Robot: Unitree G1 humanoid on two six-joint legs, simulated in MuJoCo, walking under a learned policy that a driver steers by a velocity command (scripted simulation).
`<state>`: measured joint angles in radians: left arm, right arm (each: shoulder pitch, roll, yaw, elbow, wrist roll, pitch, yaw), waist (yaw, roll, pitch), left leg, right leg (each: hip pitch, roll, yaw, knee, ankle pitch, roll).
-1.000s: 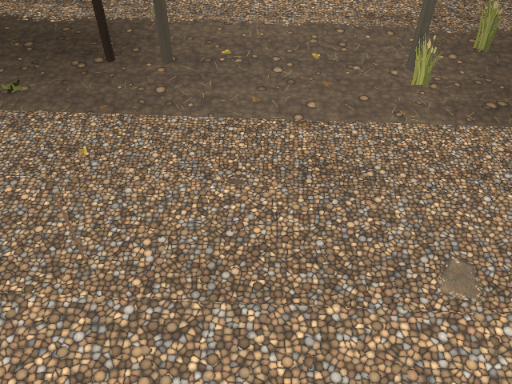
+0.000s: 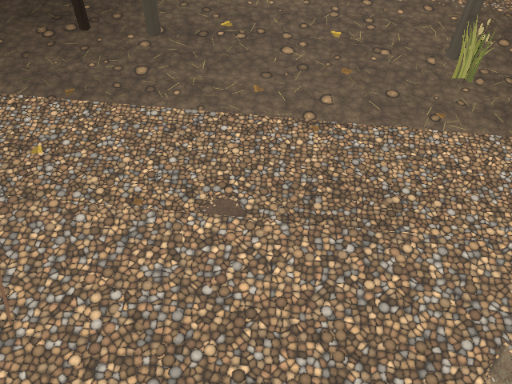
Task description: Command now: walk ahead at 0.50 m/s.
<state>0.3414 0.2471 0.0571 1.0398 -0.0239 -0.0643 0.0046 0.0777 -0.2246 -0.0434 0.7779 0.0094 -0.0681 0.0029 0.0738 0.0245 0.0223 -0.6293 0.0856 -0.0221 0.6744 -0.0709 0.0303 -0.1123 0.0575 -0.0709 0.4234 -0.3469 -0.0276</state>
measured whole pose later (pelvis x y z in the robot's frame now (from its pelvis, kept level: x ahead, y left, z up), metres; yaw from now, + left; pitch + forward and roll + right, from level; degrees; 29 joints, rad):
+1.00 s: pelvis +0.57 -0.11 -0.20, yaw -1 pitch +3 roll +0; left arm 0.26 0.22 0.05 1.03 0.02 -0.06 -0.06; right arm 0.31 -0.24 -0.05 0.86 0.05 -0.07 -0.05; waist -0.02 0.04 0.04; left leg -0.66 0.05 -0.14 1.71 -0.49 0.00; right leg -0.43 0.02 -0.05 0.70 -0.32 -0.05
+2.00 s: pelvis +0.83 -0.09 -0.19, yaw -1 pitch +0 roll +0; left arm 0.38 0.25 0.05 1.08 -0.02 -0.02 0.03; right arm 0.16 -0.24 -0.09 0.91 0.02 -0.08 0.02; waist 0.03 -0.04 0.02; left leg -0.33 -0.02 0.07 0.63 -0.28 0.06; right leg -0.15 -0.02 0.05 0.83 -0.49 -0.01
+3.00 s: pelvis +1.38 -0.28 -0.37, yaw -1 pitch +2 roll -2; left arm 0.37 0.21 0.04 1.06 -0.01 -0.09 0.01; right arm 0.07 -0.21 -0.04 0.78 0.02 -0.07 -0.01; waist 0.06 0.05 0.00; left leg -0.72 0.11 0.00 0.82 -0.03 -0.01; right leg -0.12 0.04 -0.08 0.42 -0.33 -0.03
